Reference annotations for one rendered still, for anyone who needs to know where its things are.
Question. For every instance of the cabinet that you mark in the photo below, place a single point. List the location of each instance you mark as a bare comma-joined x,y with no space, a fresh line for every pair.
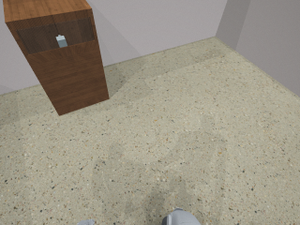
73,77

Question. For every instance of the robot right shin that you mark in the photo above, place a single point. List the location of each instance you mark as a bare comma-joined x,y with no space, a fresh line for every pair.
178,208

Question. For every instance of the drawer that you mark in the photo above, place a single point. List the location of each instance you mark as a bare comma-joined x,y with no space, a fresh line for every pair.
41,38

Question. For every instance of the handle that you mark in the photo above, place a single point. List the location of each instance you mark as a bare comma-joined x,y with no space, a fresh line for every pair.
61,41

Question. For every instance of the robot right thigh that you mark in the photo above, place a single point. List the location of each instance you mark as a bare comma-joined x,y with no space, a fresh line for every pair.
181,217

